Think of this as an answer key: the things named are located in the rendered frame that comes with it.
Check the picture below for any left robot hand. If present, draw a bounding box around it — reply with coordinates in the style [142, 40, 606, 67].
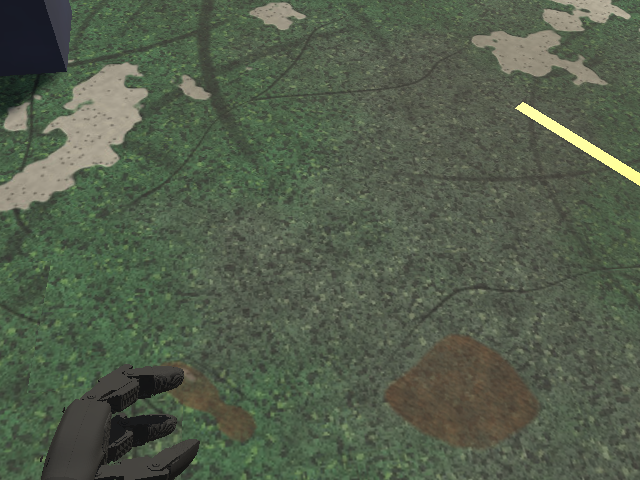
[40, 364, 200, 480]

